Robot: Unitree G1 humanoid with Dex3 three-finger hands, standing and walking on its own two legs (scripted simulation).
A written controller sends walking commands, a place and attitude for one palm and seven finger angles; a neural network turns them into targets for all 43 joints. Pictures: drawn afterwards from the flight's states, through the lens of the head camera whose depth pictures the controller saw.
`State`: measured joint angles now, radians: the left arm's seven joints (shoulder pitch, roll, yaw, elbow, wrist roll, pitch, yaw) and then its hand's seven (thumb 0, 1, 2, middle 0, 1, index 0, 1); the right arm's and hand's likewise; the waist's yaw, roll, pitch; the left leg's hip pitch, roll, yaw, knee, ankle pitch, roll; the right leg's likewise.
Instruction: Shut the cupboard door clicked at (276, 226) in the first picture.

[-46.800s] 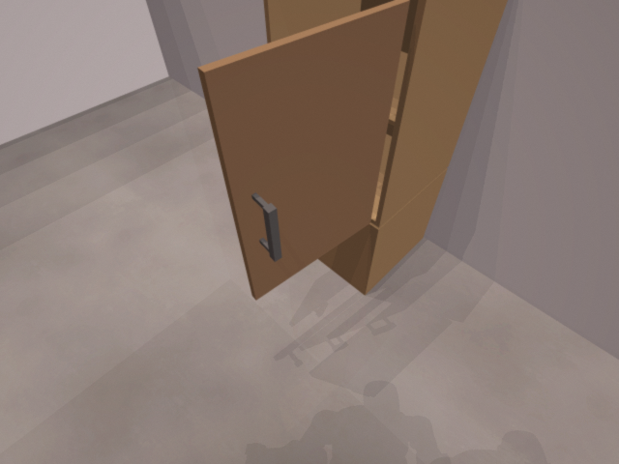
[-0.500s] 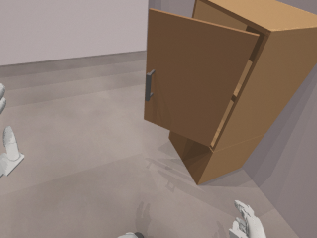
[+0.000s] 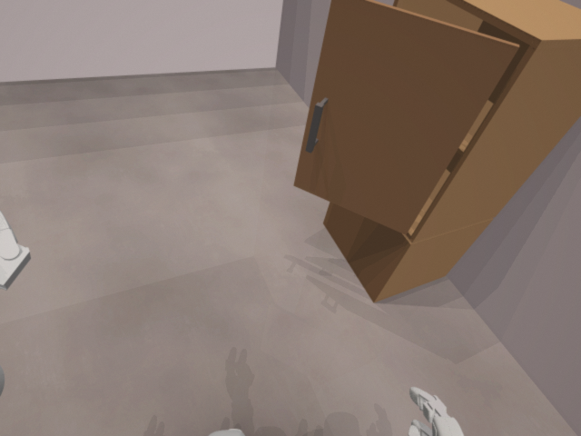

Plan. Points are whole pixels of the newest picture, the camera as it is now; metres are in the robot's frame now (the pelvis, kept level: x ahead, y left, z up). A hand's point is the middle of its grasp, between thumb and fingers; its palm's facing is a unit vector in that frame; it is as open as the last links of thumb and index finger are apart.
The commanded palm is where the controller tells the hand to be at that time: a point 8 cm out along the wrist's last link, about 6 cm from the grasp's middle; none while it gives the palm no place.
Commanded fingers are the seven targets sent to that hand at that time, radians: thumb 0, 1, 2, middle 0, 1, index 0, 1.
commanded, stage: stop stepping back and stand still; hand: left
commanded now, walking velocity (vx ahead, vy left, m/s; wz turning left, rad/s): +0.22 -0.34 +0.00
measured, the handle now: (317, 125) +0.91 -0.02 -0.06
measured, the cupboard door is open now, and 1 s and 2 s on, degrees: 40 40 40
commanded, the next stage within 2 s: let the arm hang, fingers relaxed in 0.58 s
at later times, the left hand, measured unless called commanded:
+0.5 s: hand out of the picture +0.14 +0.30 +0.19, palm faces +0.32 -0.82 -0.47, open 7.5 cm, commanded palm +0.08 +0.35 +0.19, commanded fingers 0.00 0.90 0.90 -0.20 -0.30 -0.20 -0.30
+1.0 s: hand out of the picture -0.01 +0.23 -0.16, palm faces +0.04 -0.99 -0.16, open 6.8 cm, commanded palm none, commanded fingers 0.00 0.90 0.90 -0.20 -0.30 -0.20 -0.30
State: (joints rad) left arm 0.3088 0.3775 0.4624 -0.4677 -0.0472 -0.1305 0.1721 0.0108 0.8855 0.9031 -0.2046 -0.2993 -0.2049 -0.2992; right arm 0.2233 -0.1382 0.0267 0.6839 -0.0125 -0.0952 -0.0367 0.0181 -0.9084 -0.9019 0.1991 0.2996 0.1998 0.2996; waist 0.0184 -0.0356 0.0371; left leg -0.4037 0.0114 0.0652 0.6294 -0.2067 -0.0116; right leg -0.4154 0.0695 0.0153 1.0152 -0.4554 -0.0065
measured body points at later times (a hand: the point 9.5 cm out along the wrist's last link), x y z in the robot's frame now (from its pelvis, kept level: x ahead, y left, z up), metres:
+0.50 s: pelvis -0.08 +0.07 +0.00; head -0.07 +0.09 +0.45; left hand +0.11 +0.34 +0.22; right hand +0.04 -0.15 -0.09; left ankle +0.03 +0.18 -0.72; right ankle -0.15 +0.00 -0.73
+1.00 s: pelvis -0.10 +0.07 +0.00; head -0.09 +0.07 +0.45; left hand -0.02 +0.28 -0.14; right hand -0.05 -0.18 -0.14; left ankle -0.07 +0.18 -0.73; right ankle -0.10 -0.03 -0.73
